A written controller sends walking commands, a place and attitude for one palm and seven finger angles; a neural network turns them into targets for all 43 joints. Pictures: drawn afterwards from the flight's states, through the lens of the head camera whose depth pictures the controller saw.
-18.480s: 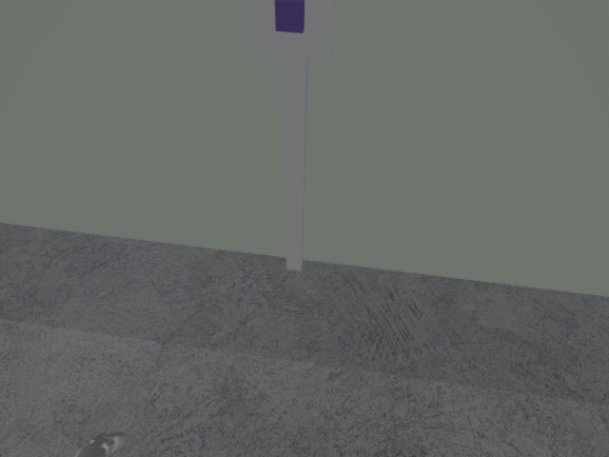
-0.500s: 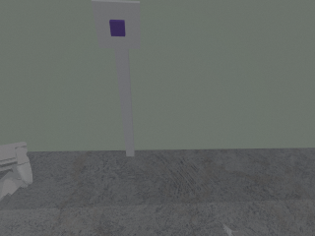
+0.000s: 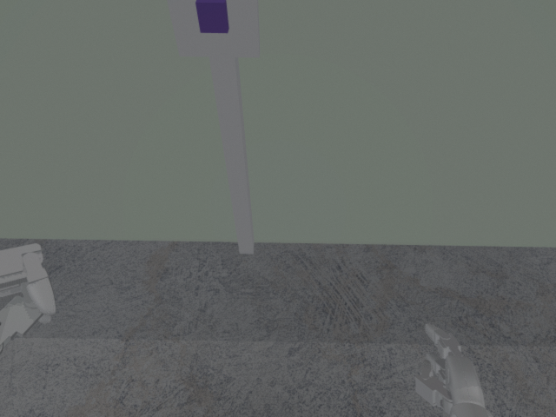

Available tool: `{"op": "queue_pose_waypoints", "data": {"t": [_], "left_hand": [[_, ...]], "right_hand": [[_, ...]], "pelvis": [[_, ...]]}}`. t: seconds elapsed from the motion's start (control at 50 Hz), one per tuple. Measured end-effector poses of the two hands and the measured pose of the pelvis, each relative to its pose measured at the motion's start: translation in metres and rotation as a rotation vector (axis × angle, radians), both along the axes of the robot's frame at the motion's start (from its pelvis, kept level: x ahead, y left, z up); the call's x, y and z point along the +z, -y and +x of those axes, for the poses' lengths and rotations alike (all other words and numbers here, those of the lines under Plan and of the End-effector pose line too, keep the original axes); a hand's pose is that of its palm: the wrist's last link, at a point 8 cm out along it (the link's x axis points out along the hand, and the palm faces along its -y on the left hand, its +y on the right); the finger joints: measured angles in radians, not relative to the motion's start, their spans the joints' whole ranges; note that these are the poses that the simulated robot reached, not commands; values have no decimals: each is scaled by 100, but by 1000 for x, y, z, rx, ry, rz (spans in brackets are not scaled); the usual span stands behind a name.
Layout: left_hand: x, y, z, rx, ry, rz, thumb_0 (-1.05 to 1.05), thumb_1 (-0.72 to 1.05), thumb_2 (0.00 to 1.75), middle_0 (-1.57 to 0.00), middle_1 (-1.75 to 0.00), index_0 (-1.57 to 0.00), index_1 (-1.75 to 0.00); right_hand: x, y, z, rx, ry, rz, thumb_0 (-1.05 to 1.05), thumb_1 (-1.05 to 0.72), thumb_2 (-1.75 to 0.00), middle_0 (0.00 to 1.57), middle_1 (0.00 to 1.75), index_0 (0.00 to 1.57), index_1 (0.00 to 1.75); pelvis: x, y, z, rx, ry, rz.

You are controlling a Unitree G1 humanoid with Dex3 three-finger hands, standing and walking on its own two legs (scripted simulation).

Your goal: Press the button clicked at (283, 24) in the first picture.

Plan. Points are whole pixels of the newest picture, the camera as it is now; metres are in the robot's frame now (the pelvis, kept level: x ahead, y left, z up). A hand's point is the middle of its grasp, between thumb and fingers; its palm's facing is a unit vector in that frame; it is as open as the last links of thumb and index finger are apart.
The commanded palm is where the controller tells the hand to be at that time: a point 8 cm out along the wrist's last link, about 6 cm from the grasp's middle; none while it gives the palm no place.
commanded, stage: stop stepping back and stand still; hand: left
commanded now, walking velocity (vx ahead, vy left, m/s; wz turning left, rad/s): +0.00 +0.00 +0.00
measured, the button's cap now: (213, 15) +0.80 +0.19 +0.20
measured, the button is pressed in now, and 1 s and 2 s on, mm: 0 0 0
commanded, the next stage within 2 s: let the arm hang, fingers relaxed in 0.10 s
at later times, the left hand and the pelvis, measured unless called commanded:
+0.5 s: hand out of the picture +0.02 +0.22 -0.17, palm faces +0.00 -0.98 -0.21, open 3.3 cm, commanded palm none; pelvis -0.05 +0.04 -0.01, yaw +3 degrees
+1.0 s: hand out of the picture -0.10 +0.24 -0.17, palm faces +0.12 -0.96 -0.26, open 7.1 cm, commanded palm none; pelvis -0.07 +0.04 +0.00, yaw +5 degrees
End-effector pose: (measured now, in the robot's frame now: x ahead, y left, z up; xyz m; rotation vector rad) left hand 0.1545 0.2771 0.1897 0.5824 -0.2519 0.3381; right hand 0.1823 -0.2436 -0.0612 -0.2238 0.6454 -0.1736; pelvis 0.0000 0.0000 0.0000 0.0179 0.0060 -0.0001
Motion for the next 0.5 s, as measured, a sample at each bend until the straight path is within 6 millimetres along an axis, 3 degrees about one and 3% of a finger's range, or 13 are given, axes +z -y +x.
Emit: {"op": "queue_pose_waypoints", "data": {"t": [0.1, 0.2, 0.22, 0.26, 0.32, 0.4, 0.5], "left_hand": [[-5, 1, -1, -34, -33, -29, 2, 89, 89, -130, -150, -131, -150], [-3, -8, -14, -45, -44, -35, 2, 89, 89, -130, -150, -131, -150], [-10, -12, -15, -51, -64, -29, 2, 89, 89, -130, -150, -131, -150], [-53, -26, -8, -27, -228, -66, 1, 89, 89, -130, -149, -131, -150], [-146, -44, -14, 78, -601, -192, 1, 90, 89, -126, -146, -127, -147], [-248, -34, -66, 158, -1023, -348, 1, 90, 89, -117, -138, -118, -138], [-330, 4, -143, 179, -1338, -548, 2, 91, 89, -102, -122, -103, -122]], "right_hand": [[0, -22, -4, 28, -8, 32, 1, -91, -89, 20, 30, 20, 30], [-3, -38, -22, 29, -49, 42, 1, -90, -89, 20, 30, 20, 30], [-7, -40, -26, 50, -52, 50, 1, -90, -89, 20, 30, 20, 30], [-23, -40, -33, 103, -99, 58, 1, -90, -89, 20, 30, 20, 30], [-48, -35, -49, 113, -186, 57, 1, -90, -89, 21, 30, 20, 30], [-61, -27, -88, 65, -300, 45, 1, -90, -89, 20, 30, 20, 30], [-65, -22, -160, -14, -517, -6, 1, -91, -89, 20, 30, 20, 30]], "pelvis": [[1, -6, -5, 3, -7, -15], [3, -15, -10, 4, -3, -24], [2, -18, -13, 11, -8, -29], [-2, -25, -20, 22, -15, -33], [-7, -33, -32, 24, -15, -35], [-9, -35, -43, 26, 1, -29], [-13, -36, -48, 45, 32, -39]]}}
